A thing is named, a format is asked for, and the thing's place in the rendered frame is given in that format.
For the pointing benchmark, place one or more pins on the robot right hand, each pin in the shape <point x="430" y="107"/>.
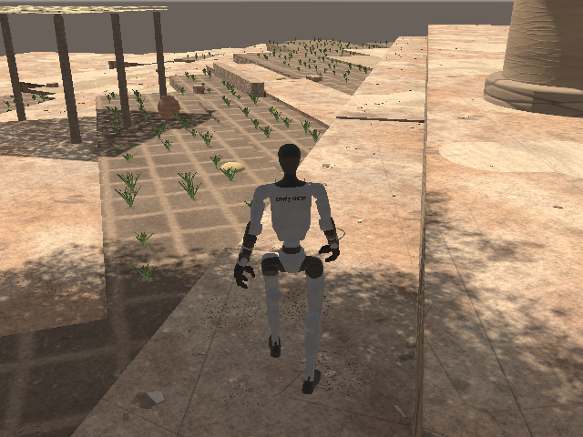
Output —
<point x="327" y="249"/>

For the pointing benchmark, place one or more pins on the left robot upper arm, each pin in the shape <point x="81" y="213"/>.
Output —
<point x="257" y="207"/>

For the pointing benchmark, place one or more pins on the left robot forearm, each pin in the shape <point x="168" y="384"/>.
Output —
<point x="247" y="247"/>

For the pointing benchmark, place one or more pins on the right robot forearm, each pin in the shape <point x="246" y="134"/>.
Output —
<point x="332" y="237"/>

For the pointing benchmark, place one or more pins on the robot left hand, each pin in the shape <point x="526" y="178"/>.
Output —
<point x="239" y="277"/>

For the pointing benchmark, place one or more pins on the right robot shin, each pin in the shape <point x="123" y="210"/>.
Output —
<point x="312" y="344"/>

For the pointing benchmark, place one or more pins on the right robot upper arm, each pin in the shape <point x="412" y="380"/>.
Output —
<point x="318" y="191"/>

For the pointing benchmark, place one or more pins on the robot head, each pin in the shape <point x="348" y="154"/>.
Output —
<point x="289" y="158"/>

